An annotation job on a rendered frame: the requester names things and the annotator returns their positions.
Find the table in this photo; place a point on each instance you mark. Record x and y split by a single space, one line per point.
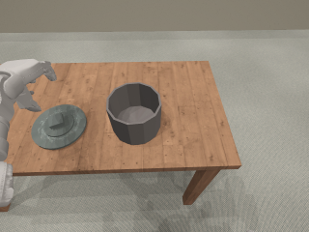
194 133

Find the robot left forearm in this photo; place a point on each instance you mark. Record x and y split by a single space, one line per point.
11 85

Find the robot left hand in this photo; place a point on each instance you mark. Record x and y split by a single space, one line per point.
29 70

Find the lid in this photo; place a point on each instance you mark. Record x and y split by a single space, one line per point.
61 137

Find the pot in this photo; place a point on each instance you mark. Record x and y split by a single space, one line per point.
134 111

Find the left robot upper arm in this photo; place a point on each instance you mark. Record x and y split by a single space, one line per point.
6 183

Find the knob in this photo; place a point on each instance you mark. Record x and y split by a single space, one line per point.
56 121

